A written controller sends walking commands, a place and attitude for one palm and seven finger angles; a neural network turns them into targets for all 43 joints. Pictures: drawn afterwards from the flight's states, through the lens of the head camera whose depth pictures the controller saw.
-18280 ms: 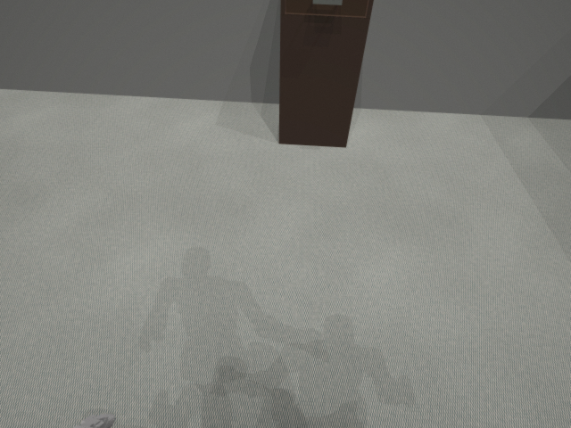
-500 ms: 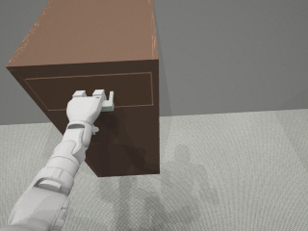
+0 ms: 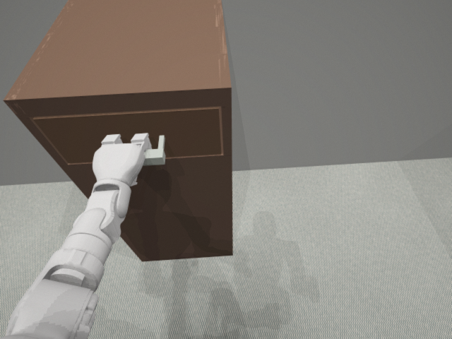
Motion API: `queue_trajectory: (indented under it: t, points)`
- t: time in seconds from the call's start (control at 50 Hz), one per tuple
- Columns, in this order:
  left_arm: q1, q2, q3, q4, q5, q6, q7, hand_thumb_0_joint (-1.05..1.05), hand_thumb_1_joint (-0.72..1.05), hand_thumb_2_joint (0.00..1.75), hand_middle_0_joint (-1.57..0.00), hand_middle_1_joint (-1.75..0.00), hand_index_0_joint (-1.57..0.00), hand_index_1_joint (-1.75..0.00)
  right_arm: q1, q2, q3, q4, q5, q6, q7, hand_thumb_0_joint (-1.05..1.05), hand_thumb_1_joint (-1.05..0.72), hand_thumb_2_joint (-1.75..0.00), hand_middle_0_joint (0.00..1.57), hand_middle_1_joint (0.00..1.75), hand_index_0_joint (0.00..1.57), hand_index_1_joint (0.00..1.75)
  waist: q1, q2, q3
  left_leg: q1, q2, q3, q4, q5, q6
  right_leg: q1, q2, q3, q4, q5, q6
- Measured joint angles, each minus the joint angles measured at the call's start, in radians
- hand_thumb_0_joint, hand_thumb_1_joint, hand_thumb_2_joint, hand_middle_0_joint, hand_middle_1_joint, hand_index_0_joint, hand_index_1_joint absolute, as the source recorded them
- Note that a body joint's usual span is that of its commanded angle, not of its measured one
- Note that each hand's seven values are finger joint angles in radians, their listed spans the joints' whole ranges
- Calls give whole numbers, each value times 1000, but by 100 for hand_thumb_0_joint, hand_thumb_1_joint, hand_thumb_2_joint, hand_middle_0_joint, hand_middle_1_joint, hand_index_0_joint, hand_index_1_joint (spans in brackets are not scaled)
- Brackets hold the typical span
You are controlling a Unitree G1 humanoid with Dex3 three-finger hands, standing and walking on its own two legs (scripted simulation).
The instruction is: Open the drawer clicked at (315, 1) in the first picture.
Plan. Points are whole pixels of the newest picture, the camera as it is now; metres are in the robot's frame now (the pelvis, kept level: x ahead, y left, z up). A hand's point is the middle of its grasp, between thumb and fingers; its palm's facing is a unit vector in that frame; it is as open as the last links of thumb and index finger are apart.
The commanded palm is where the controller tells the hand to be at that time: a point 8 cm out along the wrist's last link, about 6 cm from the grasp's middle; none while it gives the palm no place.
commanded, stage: pull the drawer open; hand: left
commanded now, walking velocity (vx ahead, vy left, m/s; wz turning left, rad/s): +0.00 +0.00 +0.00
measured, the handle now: (134, 150) +0.47 +0.20 +0.04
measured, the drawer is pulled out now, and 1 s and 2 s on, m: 0.00 0.12 0.30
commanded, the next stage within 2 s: open the thumb to release the handle in 1.98 s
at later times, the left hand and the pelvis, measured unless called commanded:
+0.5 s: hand (127, 193) +0.38 +0.20 +0.02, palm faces -0.01 -0.03 -1.00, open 5.6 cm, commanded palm +0.36 +0.20 +0.08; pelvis +0.00 +0.00 +0.00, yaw +1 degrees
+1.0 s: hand (121, 233) +0.30 +0.19 +0.02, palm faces +0.03 -0.10 -0.99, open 5.6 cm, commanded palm +0.26 +0.20 +0.08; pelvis +0.00 -0.01 +0.01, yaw -1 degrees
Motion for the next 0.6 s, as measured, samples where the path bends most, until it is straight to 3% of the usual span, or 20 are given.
queue_trajectory:
  t: [0.26, 0.44, 0.6]
  points:
    - [238, -26, -17, -279, -30, 55, -15, 1, 72, 79, -32, -135, -41, -135, -12, 1, -4, -23, 3, 1, 28, 1, -91, -90, 20, 30, 20, 30, 18, 13, -2, 63, 1, 15, -30, -6, 5, 56, 2, 17, -24, -4, 6]
    - [165, -46, -82, -205, -5, 74, -9, 0, 71, 82, -35, -135, -41, -135, -82, 6, 7, -3, 0, -4, 0, 1, -91, -90, 20, 30, 20, 30, 41, 7, 15, 69, -11, -13, -15, -2, 2, 73, -12, -12, -11, -11, 3]
    - [125, -39, -63, -146, -11, 44, -32, 0, 70, 80, -37, -135, -41, -135, -85, 17, 16, -20, -1, -13, -10, 1, -91, -90, 20, 30, 20, 30, 41, 3, 17, 69, -10, -13, -18, 7, -2, 69, -11, -13, -6, -6, -2]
